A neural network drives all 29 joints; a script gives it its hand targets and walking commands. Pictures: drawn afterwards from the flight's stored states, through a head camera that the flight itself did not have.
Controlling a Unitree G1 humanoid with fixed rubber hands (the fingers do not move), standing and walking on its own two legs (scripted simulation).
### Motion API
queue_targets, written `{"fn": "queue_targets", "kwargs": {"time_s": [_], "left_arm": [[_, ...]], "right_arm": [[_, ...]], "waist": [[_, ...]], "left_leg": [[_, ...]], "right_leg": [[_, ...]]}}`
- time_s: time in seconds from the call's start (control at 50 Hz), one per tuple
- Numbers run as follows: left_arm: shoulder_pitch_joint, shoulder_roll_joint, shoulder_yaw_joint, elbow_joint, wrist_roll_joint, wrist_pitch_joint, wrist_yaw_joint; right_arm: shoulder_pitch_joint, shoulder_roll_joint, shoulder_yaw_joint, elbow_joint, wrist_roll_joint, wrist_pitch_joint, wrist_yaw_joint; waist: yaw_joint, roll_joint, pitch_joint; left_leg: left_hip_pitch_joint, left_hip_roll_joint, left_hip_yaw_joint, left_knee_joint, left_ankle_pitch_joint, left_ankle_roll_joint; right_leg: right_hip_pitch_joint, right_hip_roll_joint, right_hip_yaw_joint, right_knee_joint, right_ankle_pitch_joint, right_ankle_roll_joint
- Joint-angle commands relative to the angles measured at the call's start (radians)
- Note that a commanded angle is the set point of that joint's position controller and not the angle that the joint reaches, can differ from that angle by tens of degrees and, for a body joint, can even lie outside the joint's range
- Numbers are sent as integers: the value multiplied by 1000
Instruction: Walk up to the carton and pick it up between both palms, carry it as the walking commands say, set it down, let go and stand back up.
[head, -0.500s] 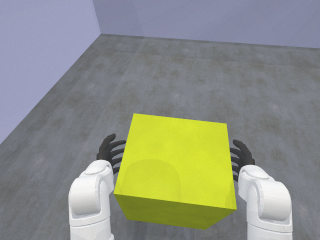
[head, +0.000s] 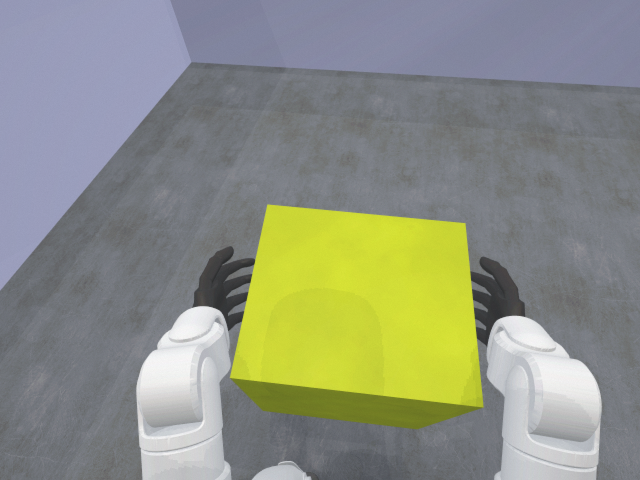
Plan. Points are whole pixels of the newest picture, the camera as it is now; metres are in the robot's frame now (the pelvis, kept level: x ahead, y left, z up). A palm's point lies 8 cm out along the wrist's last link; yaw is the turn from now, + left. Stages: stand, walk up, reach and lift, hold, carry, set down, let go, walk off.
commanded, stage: carry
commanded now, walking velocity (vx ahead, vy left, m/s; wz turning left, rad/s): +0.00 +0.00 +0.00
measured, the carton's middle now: (350, 329) +0.30 +0.01 +0.01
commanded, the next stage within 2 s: none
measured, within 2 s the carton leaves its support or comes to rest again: neither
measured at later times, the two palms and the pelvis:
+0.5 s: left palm (260, 221) +0.42 +0.13 +0.08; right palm (499, 233) +0.40 -0.18 +0.07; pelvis +0.14 -0.03 +0.00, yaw -1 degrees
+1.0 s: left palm (302, 157) +0.56 +0.08 +0.07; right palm (504, 170) +0.54 -0.23 +0.06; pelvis +0.29 -0.06 -0.02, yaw -3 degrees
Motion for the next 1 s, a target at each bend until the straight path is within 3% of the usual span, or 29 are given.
{"fn": "queue_targets", "kwargs": {"time_s": [0.0, 0.04, 0.06, 0.08, 0.16, 0.22, 0.28, 0.4, 0.44, 0.46, 0.48, 0.54, 0.56, 0.58, 0.6, 0.62, 0.64, 0.7, 0.72, 0.74, 0.76, 0.78, 0.8, 0.82, 0.84, 0.86, 0.94, 0.96, 0.98], "left_arm": [[-393, -847, -709, -3, -464, 47, -233], [-383, -881, -724, -19, -470, 45, -225], [-421, -878, -733, -55, -461, 38, -209], [-444, -899, -762, -85, -477, 39, -209], [-468, -954, -799, -81, -483, 29, -203], [-407, -932, -753, -45, -464, 37, -209], [-401, -921, -741, 14, -454, 52, -210], [-439, -938, -755, -58, -477, 29, -207], [-405, -936, -753, -57, -471, 22, -207], [-402, -922, -757, -52, -467, 34, -200], [-431, -929, -753, -63, -471, 32, -202], [-474, -927, -760, -72, -475, 30, -201], [-363, -914, -744, -29, -451, 43, -201], [-414, -924, -743, -42, -470, 36, -202], [-418, -923, -748, -58, -462, 31, -210], [-384, -930, -744, -44, -477, 27, -212], [-406, -917, -749, -94, -490, 20, -210], [-375, -915, -728, -103, -462, 3, -187], [-349, -906, -730, -140, -461, -5, -182], [-343, -908, -741, -114, -458, -10, -188], [-410, -897, -759, -142, -476, -4, -188], [-409, -893, -771, -120, -483, 3, -181], [-440, -874, -763, -89, -457, -14, -186], [-217, -698, -413, 262, -106, -132, -210], [-341, -858, -615, 164, -364, -81, -209], [-327, -933, -744, 11, -458, -48, -211], [-340, -916, -732, 24, -444, -7, -196], [-415, -947, -761, -37, -484, -9, -200], [-374, -907, -730, -2, -462, -6, -204]], "right_arm": [[-510, 857, 744, -89, 426, -18, 229], [-481, 845, 749, -106, 427, -27, 233], [-447, 851, 744, -75, 437, -24, 244], [-424, 853, 733, -98, 434, -25, 249], [-464, 849, 710, -145, 440, -43, 266], [-500, 869, 728, -142, 443, -39, 258], [-483, 867, 724, -84, 430, -22, 255], [-539, 888, 761, -158, 468, -39, 250], [-507, 870, 765, -166, 464, -39, 249], [-447, 855, 751, -124, 457, -28, 255], [-480, 860, 750, -149, 458, -35, 253], [-465, 871, 756, -132, 469, -37, 258], [-414, 829, 744, -121, 443, -32, 251], [-405, 856, 741, -106, 441, -35, 245], [-483, 850, 759, -153, 458, -36, 249], [-517, 870, 776, -184, 461, -40, 237], [-493, 871, 789, -190, 456, -44, 236], [-505, 859, 804, -201, 496, -53, 241], [-503, 870, 826, -245, 507, -63, 238], [-482, 860, 814, -243, 498, -66, 238], [-396, 863, 781, -174, 473, -60, 240], [-352, 860, 748, -119, 457, -56, 241], [-350, 827, 709, -77, 423, -77, 250], [-243, 639, 359, 274, 72, -207, 259], [-442, 778, 655, 18, 345, -158, 237], [-552, 807, 794, -233, 462, -137, 237], [-463, 808, 751, -109, 446, -81, 248], [-481, 839, 753, -134, 446, -80, 249], [-448, 790, 734, -98, 420, -69, 247]], "waist": [[-29, -81, -433], [-31, 122, -498], [-43, 242, -500], [-57, 263, -491], [-21, 272, -484], [-22, 16, -494], [-21, -64, -449], [-25, -56, -485], [-31, -33, -482], [-25, 77, -478], [-36, 41, -482], [-44, 208, -460], [-37, 165, -445], [-29, 77, -469], [-14, -51, -458], [10, -303, -387], [20, -324, -407], [21, -164, -403], [4, -197, -462], [-48, -89, -447], [-98, 54, -519], [-79, 293, -576], [-50, 313, -504], [-55, 193, -390], [-49, 115, -272], [-34, 132, -252], [-18, 188, -312], [-11, 119, -410], [-20, -10, -493]], "left_leg": [[467, 119, -63, -163, 784, 115], [680, 280, -212, -87, 1311, 179], [833, 373, -293, -71, 1476, 242], [931, 361, -272, -79, 1468, 259], [693, 236, -129, -64, 1154, 173], [443, 147, -71, -57, 526, 105], [317, 94, -11, -25, 449, 97], [389, 72, 18, -80, 570, 116], [483, 70, 32, -100, 652, 116], [562, 98, -16, -72, 816, 133], [619, 116, -46, -63, 886, 158], [837, 175, -89, 20, 1235, 189], [815, 170, -79, 56, 1196, 194], [682, 112, -1, 155, 1046, 172], [356, 57, 66, 164, 618, 104], [-78, -24, 113, 223, -133, 91], [-339, -50, 121, 227, -364, 81], [-341, -78, 156, 47, -284, 92], [-148, -113, 191, -50, -187, 83], [185, -84, 150, -272, 111, 88], [648, 6, 57, -350, 763, 139], [1064, 243, -268, -87, 1580, 287], [921, 321, -349, -98, 1604, 327], [670, 335, -342, -171, 1302, 349], [632, 328, -323, -185, 1157, 338], [632, 264, -279, -213, 955, 298], [512, 184, -88, -76, 855, 216], [432, 171, -73, -7, 737, 163], [282, 116, -64, 92, 386, 107]], "right_leg": [[50, -87, -37, 190, 644, 56], [-135, -40, -5, 252, 233, 90], [-281, 15, 30, 296, -129, 98], [-366, 34, 38, 245, -274, 85], [-131, 13, 0, 58, 78, 52], [124, -99, 46, 131, 657, 25], [188, -132, 49, 200, 964, 20], [177, -61, 0, 218, 951, 40], [78, -38, -36, 264, 842, 48], [-3, -17, -29, 206, 693, 48], [-65, -4, -36, 196, 597, 63], [-284, 44, -82, 132, 256, 73], [-247, 44, -67, -2, 265, 72], [-93, 36, -73, -19, 544, 82], [185, -29, 0, 37, 902, 60], [470, -108, 83, 110, 1344, 19], [753, -192, 162, 226, 1742, -31], [741, -117, 85, 318, 1715, -54], [630, -69, 13, 409, 1761, -18], [314, -33, -25, 572, 1488, 27], [-45, 3, -88, 697, 990, 78], [-497, 155, -52, 814, -257, 80], [-500, 128, 80, 880, -319, 13], [-410, 63, 165, 845, -326, 6], [-455, 60, 156, 675, -286, 0], [-499, 16, 138, 494, -277, -5], [-164, 84, 0, 98, 152, 2], [4, 32, 28, 46, 399, -13], [195, -117, 183, 132, 902, -82]]}}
